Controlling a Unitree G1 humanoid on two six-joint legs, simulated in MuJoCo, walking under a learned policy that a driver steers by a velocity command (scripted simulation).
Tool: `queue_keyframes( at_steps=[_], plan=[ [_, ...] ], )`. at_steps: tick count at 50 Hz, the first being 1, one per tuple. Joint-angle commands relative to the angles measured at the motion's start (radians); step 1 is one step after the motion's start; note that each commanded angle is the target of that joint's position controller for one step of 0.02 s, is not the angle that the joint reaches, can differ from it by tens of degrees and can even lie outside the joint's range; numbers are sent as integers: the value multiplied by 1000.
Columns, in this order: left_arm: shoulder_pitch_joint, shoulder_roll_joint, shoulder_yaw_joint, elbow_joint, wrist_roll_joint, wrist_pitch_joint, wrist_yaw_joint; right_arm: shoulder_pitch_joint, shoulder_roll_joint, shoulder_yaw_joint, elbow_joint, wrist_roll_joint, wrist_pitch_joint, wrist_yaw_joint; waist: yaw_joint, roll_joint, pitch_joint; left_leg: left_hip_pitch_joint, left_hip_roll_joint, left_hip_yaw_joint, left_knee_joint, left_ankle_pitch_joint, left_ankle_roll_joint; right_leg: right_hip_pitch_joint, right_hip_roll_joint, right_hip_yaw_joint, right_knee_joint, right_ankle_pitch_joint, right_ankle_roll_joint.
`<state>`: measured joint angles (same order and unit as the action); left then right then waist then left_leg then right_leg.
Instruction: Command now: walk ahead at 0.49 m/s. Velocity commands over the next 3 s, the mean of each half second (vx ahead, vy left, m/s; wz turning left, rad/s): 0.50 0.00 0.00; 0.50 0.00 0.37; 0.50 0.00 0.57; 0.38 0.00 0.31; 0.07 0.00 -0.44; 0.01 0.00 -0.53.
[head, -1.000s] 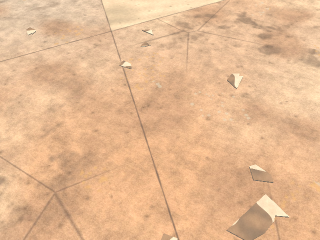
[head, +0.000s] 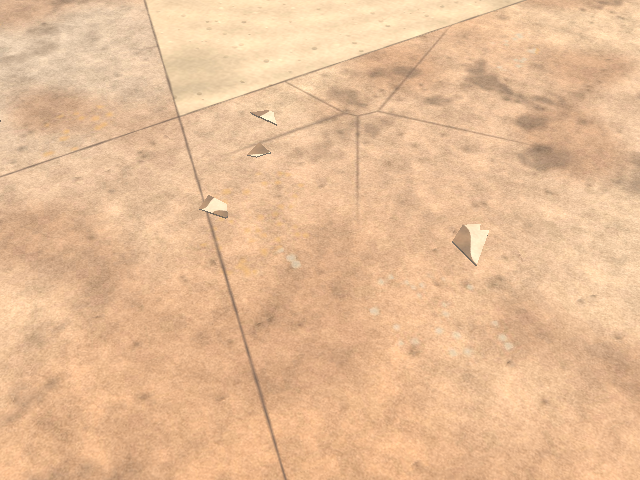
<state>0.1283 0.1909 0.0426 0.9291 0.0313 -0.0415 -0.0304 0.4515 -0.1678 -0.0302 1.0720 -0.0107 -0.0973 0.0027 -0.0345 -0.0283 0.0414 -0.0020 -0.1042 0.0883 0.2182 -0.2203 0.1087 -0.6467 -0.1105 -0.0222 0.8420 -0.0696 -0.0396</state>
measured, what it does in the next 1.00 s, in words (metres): walks ahead: right foot, then left foot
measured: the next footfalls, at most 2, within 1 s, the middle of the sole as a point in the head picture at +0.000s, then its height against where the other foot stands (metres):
right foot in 0.20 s outside the picture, level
left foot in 0.76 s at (289, 434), level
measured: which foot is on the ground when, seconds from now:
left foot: down 0.00-0.22, up 0.24-0.74, down 0.76-1.00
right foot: up 0.00-0.18, down 0.20-0.78, up 0.80-1.00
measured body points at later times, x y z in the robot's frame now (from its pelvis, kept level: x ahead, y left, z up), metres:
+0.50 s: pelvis +0.29 -0.05 +0.00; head +0.31 -0.06 +0.45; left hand +0.24 +0.19 -0.14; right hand +0.40 -0.29 -0.14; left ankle +0.38 +0.11 -0.67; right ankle +0.26 -0.11 -0.74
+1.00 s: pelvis +0.56 +0.03 +0.00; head +0.58 +0.05 +0.45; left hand +0.63 +0.30 -0.13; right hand +0.64 -0.23 -0.13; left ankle +0.55 +0.06 -0.74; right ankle +0.65 -0.14 -0.67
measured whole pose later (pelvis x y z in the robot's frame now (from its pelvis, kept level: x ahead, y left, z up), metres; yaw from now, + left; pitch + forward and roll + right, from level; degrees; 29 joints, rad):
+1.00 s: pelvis +0.56 +0.03 +0.00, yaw +15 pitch +0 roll +0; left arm 0.14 0.23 0.05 0.85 0.05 -0.06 -0.01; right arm 0.34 -0.23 -0.07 0.97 0.00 -0.06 0.00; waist -0.02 -0.03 0.05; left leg -0.16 -0.15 -0.02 0.34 -0.17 0.15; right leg -0.59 -0.11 0.03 1.05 -0.25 0.02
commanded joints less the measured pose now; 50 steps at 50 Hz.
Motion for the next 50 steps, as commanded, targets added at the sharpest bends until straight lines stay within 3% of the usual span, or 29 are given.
queue_keyframes(
  at_steps=[1, 4, 6, 8, 9, 10, 11, 12, 13, 14, 15, 16, 17, 19, 21, 25, 29, 32, 35, 37, 38, 39, 40, 41, 43, 44, 46, 48, 50],
  plan=[
    [-115, 17, -5, -78, -10, -8, -5, 59, -110, -12, -30, 2, -15, -7, -10, 84, 73, -69, 255, -131, -95, 424, 73, 31, 43, -62, -147, 92, 6],
    [-184, 28, -4, -105, -11, -13, -3, 104, -119, -11, -14, -6, -12, -15, -29, 92, 74, 46, 286, -132, -56, 515, 79, 25, 67, -74, -229, 71, -15],
    [-185, 42, 1, -116, -10, -20, 1, 98, -130, -13, -9, -14, -9, -22, -13, 98, 68, 110, 310, -127, -3, 636, 80, 53, 85, -75, -270, 5, -42],
    [-79, 68, 15, -89, -8, -29, 12, 70, -150, -18, -11, -17, -7, -27, 43, 117, 10, 132, 314, -108, 137, 896, 60, 208, 139, -91, -307, -84, -78],
    [55, 88, 27, -46, -7, -37, 20, 57, -158, -20, -11, -15, -3, -26, 99, 109, -58, 121, 296, -91, 287, 944, 47, 355, 168, -100, -360, -77, -100],
    [221, 125, 44, 4, 9, -47, 30, 40, -153, -17, -21, -7, -2, -24, 170, 92, -146, -11, 266, -68, 489, 795, 30, 596, 114, -46, -393, -41, -132],
    [376, 226, 70, 24, 36, -50, 42, 66, -85, 1, -63, 20, -4, -16, 194, -48, -291, -287, 182, -16, 832, 369, -2, 890, -163, 288, -404, -130, -210],
    [368, 247, 81, 31, 13, -34, 29, 148, -78, -9, -53, 39, -2, -9, 147, -182, -387, -532, 17, -61, 1125, -292, -21, 1010, -332, 709, -535, -127, -331],
    [255, 198, 69, 16, -12, -26, 21, 56, -142, -26, -67, 13, 5, -14, 110, -31, -240, -619, 96, -143, 1154, -215, -6, 884, -275, 590, -561, -193, -292],
    [169, 137, 51, 2, -18, -32, 17, -29, -124, -24, -93, 4, -1, -9, 91, -1, -114, -629, 131, -143, 1107, -136, -7, 733, -237, 459, -600, -162, -263],
    [131, 92, 38, 6, -13, -40, 16, -56, -101, -23, -97, 1, 1, -6, 57, 26, -39, -594, 165, -138, 1039, -93, -9, 616, -188, 360, -639, -87, -222],
    [137, 63, 28, 22, -14, -48, 21, -63, -94, -26, -101, -17, 13, -1, 30, 12, -10, -553, 185, -139, 984, -75, -17, 542, -147, 288, -657, -24, -192],
    [150, 46, 21, 37, -14, -54, 25, -36, -68, -22, -91, -26, 28, 6, 9, -1, -7, -510, 192, -132, 952, -64, -27, 501, -119, 234, -671, 11, -173],
    [206, 66, 22, 62, -18, -69, 29, -43, -57, -24, -97, -29, 45, 17, -4, -11, -5, -513, 193, -108, 916, -44, -43, 489, -99, 183, -686, 106, -174],
    [239, 95, 26, 73, -20, -74, 29, -120, -65, -27, -126, -30, 55, 23, -3, -17, 19, -579, 208, -88, 861, 15, -59, 493, -88, 145, -713, 122, -176],
    [300, 94, 18, 85, -19, -71, 28, -304, -73, -22, -190, -18, 57, 29, 33, -25, 54, -656, 214, -51, 661, 154, -83, 538, -57, 76, -733, 196, -156],
    [366, 97, 15, 104, -13, -76, 36, -420, -56, -8, -226, -6, 54, 31, 71, -36, 65, -625, 173, -21, 486, 237, -58, 614, -70, -7, -738, 270, -129],
    [394, 97, 13, 120, -6, -73, 49, -471, -66, -8, -252, -11, 49, 31, 79, -35, 79, -630, 152, -7, 413, 199, -20, 718, -107, -48, -702, 344, -123],
    [365, 125, 18, 118, -2, -69, 63, -420, -83, -20, -248, -18, 41, 27, 38, -50, 36, -522, 89, 43, 370, 79, 36, 790, -128, -102, -548, 700, -104],
    [341, 155, 26, 109, -1, -54, 67, -232, -115, -43, -192, -22, 33, 19, -40, -55, -75, -320, 17, 73, 313, 33, 82, 787, -119, -137, -258, 846, -88],
    [325, 161, 26, 90, -7, -50, 66, -85, -159, -64, -150, -36, 28, 15, -105, -34, -151, -97, 56, -7, 269, 51, 123, 642, -100, -157, -31, 687, -66],
    [331, 108, 14, 32, -34, -54, 54, 28, -269, -97, -150, -48, 29, 4, -125, 125, -269, 187, 319, -401, 241, -2, 238, 317, 2, -192, 353, 248, -21],
    [324, 114, 23, -2, -32, -62, 40, -13, -295, -103, -152, -20, 44, 11, -67, 216, -329, 300, 472, -838, 88, 91, 339, 50, 183, -37, 589, -443, 0],
    [229, 133, 26, -29, -15, -68, 34, -79, -277, -98, -155, 1, 52, 13, -45, 100, -207, 216, 430, -702, 74, 48, 303, -54, 99, 67, 592, -357, -14],
    [171, 118, 24, -46, -15, -79, 31, -170, -181, -74, -168, 1, 49, 8, 13, -7, -36, -35, 352, -506, 19, 168, 219, -10, 29, 59, 433, -238, -7],
    [173, 112, 24, -54, 2, -63, 32, -185, -155, -65, -167, 7, 43, 2, 44, -1, -14, -114, 305, -442, 7, 242, 189, 43, 11, 62, 370, -230, 9],
    [187, 92, 21, -61, 19, -26, 26, -165, -158, -61, -165, 12, 27, -1, 66, 30, -30, -168, 261, -380, -4, 331, 178, 101, 8, 50, 303, -228, 39],
    [141, 89, 21, -86, 19, -7, 20, -128, -194, -69, -162, 14, 18, -2, 63, 44, -24, -183, 233, -351, -18, 357, 174, 74, 9, 30, 235, -183, 64],
    [43, 99, 21, -128, 17, 0, 17, -84, -205, -70, -163, 14, 21, -3, 36, 60, 0, -173, 217, -353, -34, 348, 153, 14, 7, 19, 149, -105, 84]
  ],
)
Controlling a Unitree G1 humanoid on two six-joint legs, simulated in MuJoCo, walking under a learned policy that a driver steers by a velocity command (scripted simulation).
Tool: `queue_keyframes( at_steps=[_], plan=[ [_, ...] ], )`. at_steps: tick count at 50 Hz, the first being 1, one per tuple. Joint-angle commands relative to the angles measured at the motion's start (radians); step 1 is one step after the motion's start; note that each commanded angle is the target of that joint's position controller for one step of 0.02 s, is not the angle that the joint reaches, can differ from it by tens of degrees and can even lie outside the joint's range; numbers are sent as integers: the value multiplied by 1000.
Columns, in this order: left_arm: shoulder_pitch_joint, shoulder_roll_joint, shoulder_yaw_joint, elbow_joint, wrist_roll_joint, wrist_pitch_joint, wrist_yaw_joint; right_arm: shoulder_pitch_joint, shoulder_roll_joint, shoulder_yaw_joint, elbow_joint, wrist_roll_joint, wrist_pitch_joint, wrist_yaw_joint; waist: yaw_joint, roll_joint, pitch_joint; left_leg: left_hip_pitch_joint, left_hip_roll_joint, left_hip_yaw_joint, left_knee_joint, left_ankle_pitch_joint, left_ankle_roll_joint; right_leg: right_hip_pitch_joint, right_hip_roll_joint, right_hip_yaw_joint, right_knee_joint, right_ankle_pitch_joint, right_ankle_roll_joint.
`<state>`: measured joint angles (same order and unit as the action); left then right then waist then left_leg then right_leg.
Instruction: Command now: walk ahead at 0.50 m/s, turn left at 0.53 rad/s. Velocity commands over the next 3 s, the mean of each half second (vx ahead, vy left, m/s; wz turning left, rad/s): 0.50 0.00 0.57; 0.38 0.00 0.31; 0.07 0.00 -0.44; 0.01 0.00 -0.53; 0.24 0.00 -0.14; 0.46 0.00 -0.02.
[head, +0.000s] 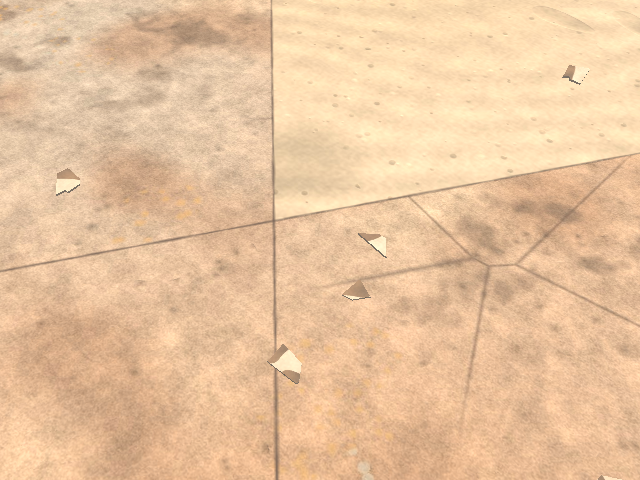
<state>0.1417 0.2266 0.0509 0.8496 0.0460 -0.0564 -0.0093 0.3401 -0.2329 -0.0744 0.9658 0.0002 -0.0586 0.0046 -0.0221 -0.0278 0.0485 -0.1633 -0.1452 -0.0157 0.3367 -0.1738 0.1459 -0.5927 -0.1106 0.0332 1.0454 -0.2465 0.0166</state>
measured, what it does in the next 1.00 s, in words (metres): walks ahead, turning left: right foot, then left foot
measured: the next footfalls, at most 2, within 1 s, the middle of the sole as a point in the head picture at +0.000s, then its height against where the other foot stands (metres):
right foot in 0.32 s outside the picture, level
left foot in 0.84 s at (222, 456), level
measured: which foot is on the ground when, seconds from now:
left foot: down 0.00-0.32, up 0.34-0.82, down 0.84-1.00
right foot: up 0.00-0.30, down 0.32-0.86, up 0.88-1.00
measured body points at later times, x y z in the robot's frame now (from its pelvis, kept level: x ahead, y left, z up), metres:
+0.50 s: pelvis +0.28 -0.04 +0.00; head +0.31 -0.04 +0.45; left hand +0.32 +0.25 -0.11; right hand +0.43 -0.29 -0.13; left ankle +0.19 +0.06 -0.65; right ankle +0.33 -0.12 -0.74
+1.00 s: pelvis +0.47 +0.09 +0.00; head +0.50 +0.12 +0.44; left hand +0.38 +0.32 -0.16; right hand +0.70 -0.06 -0.12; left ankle +0.49 +0.17 -0.74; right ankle +0.46 -0.09 -0.66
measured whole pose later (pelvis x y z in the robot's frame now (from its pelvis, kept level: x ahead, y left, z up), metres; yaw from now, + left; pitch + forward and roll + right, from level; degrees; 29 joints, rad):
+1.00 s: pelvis +0.47 +0.09 +0.00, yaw +25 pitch +1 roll -2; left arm 0.32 0.22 0.03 0.89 0.01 -0.01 0.01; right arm 0.13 -0.19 -0.01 0.79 -0.02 -0.05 -0.01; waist 0.04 -0.01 0.08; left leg -0.32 0.00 0.11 0.45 -0.14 0.08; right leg -0.39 -0.04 0.00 1.08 -0.45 0.00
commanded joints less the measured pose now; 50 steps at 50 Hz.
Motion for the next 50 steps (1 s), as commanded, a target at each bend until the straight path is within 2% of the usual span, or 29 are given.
queue_keyframes(
  at_steps=[1, 5, 10, 12, 13, 14, 15, 16, 17, 18, 19, 20, 22, 24, 27, 33, 37, 39, 40, 41, 42, 43, 44, 45, 46, 47, 48, 49, 50],
  plan=[
    [-19, 68, 13, -67, 0, 16, -5, 53, -137, -25, -57, 3, -15, -4, 6, 68, 0, 8, 254, -256, -153, 305, 102, -69, 9, -39, -99, 109, 34],
    [-153, 72, 7, -125, -5, 17, -12, 134, -142, -25, -60, 0, -8, -7, -47, 87, -7, 114, 247, -283, -120, 358, 67, -127, 37, -32, -236, 212, 37],
    [-287, 78, -10, -198, -15, 2, -18, 189, -155, -27, -72, -15, -2, -19, -85, 104, 3, 223, 265, -334, -47, 464, 78, -123, 87, -33, -392, 202, 15],
    [-264, 97, -9, -210, -21, -8, -16, 165, -170, -31, -87, -18, -3, -28, -59, 116, -1, 223, 276, -359, -8, 508, 57, -31, 101, -18, -469, 179, -6],
    [-205, 111, -5, -199, -23, -13, -12, 126, -182, -34, -100, -19, -4, -29, -23, 123, -14, 185, 270, -355, 26, 560, 34, 80, 117, -19, -513, 148, -22],
    [-108, 136, 4, -172, -25, -19, -3, 92, -195, -37, -112, -19, -7, -26, 20, 122, -56, 144, 250, -348, 106, 665, 9, 233, 148, -30, -536, 112, -40],
    [30, 163, 17, -135, -25, -30, 9, 68, -202, -38, -119, -12, -14, -15, 87, 84, -130, 101, 202, -315, 267, 692, -14, 425, 144, -32, -596, 150, -63],
    [178, 219, 32, -123, -4, -40, 27, 67, -161, -27, -143, 1, -23, -3, 144, 18, -258, -28, 146, -278, 504, 476, -33, 668, -17, 119, -612, 30, -105],
    [231, 313, 53, -132, 24, -32, 34, 180, -46, -5, -173, 41, -20, -6, 95, -213, -403, -329, -4, -147, 815, -259, -69, 951, -325, 538, -647, 7, -211],
    [186, 269, 52, -134, 2, -14, 27, 196, -135, -12, -166, 5, -8, -15, 60, -192, -391, -437, 45, -118, 944, -361, -60, 872, -351, 746, -724, -103, -254],
    [110, 174, 31, -149, -6, -10, 24, 132, -151, -18, -155, -14, 4, -14, 41, -57, -213, -461, 102, -109, 962, -261, -64, 708, -302, 592, -754, -151, -233],
    [67, 115, 15, -147, -8, -12, 20, 72, -137, -14, -162, -20, 8, -3, 38, 13, -116, -447, 136, -94, 917, -191, -72, 587, -242, 434, -780, -80, -208],
    [82, 101, 8, -119, -11, -22, 21, 44, -115, -13, -174, -36, 27, 18, 14, -58, -49, -403, 178, -77, 854, -158, -84, 467, -164, 238, -827, 77, -166],
    [117, 109, 12, -97, -22, -43, 13, 36, -100, -10, -184, -37, 47, 32, 3, -77, -54, -393, 184, -60, 841, -139, -87, 449, -152, 151, -845, 209, -165],
    [150, 123, 19, -79, -30, -58, 8, -60, -89, -4, -228, -39, 57, 49, 7, -68, -40, -487, 207, -49, 807, -64, -96, 477, -162, 55, -881, 284, -180],
    [204, 137, 24, -48, -27, -52, 6, -262, -60, 20, -303, -33, 49, 72, 43, -58, 5, -500, 215, 21, 519, 141, -105, 503, -126, -133, -893, 346, -156],
    [266, 160, 29, -18, -28, -40, 15, -366, -55, 30, -345, -42, 44, 81, 73, -51, 42, -427, 194, 87, 335, 94, -72, 557, -152, -188, -858, 459, -141],
    [301, 170, 25, 12, -29, -24, 17, -340, -48, 31, -337, -54, 35, 67, 63, -63, 26, -336, 134, 114, 266, 16, -50, 601, -154, -199, -755, 769, -133],
    [307, 181, 24, 24, -32, -18, 18, -273, -52, 29, -312, -59, 25, 57, 37, -79, -13, -252, 100, 114, 224, 7, -33, 619, -147, -197, -669, 909, -125],
    [298, 182, 19, 30, -39, -12, 19, -140, -64, 23, -262, -68, 10, 46, -25, -64, -81, -94, 79, 104, 127, 92, -14, 601, -120, -211, -525, 914, -104],
    [299, 161, 9, 25, -51, -14, 17, -17, -101, 14, -217, -89, -5, 33, -79, -29, -172, 138, 154, 57, 83, 299, 1, 481, -78, -219, -353, 716, -78],
    [337, 59, -18, -27, -61, -17, 11, 85, -200, -3, -207, -104, -12, 16, -78, 178, -356, 481, 506, -238, 223, 899, 80, 221, 12, -223, -26, -24, -44],
    [403, 70, -16, -9, -97, 4, 21, 96, -237, -18, -212, -36, -5, 1, -79, 228, -546, 575, 658, -436, 204, 1202, 217, 123, 139, -58, 221, -429, -31],
    [319, 116, 1, -5, -83, 18, 29, 55, -203, -12, -214, -8, 2, -9, -76, 98, -459, 448, 578, -276, 165, 1150, 169, 111, 100, 51, 212, -354, -37],
    [275, 91, -5, -14, -76, 19, 26, -35, -145, 9, -210, -7, 0, -13, -32, 126, -292, 307, 536, -193, 104, 1015, 123, 76, 71, 34, 154, -306, -37],
    [267, 88, -3, 3, -57, 25, 26, -93, -88, 28, -207, -11, 0, -15, 5, 95, -171, 177, 481, -132, 48, 882, 70, 86, 47, 21, 86, -257, -31],
    [278, 87, 2, 15, -36, 41, 23, -134, -63, 37, -210, -6, 0, -22, 36, 115, -115, 79, 443, -75, 5, 805, 39, 130, 38, 8, 45, -208, -22],
    [312, 81, 7, 31, -22, 59, 18, -147, -65, 38, -212, -8, 0, -26, 55, 125, -112, 5, 425, -27, -17, 790, 27, 197, 53, -15, 58, -163, -13],
    [328, 71, 11, 33, -22, 70, 13, -148, -77, 35, -214, -11, -5, -27, 69, 118, -132, -23, 422, 2, -30, 789, 35, 227, 66, -25, 71, -137, -8]
  ],
)
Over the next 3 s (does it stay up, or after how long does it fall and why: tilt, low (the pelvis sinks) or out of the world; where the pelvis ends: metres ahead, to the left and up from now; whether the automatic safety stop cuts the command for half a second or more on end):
stays up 0.84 0.08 0.00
